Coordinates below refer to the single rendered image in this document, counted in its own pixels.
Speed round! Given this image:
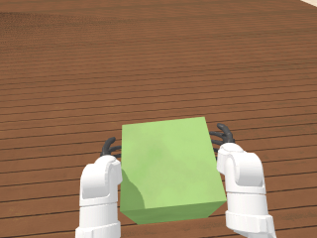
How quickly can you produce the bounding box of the robot right forearm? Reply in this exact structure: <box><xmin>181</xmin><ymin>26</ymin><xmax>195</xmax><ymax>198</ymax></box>
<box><xmin>216</xmin><ymin>143</ymin><xmax>276</xmax><ymax>238</ymax></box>

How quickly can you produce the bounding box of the robot left forearm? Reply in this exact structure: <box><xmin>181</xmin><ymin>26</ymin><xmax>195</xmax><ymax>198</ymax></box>
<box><xmin>75</xmin><ymin>155</ymin><xmax>123</xmax><ymax>238</ymax></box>

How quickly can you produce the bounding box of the robot left hand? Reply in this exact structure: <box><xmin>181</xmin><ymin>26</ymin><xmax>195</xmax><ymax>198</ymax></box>
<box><xmin>99</xmin><ymin>137</ymin><xmax>122</xmax><ymax>166</ymax></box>

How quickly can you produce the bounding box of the robot right hand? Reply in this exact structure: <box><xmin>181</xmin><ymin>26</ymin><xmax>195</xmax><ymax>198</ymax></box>
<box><xmin>209</xmin><ymin>123</ymin><xmax>236</xmax><ymax>161</ymax></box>

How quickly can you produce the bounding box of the carton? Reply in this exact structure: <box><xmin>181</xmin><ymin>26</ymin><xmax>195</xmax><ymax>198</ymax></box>
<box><xmin>120</xmin><ymin>116</ymin><xmax>227</xmax><ymax>225</ymax></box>

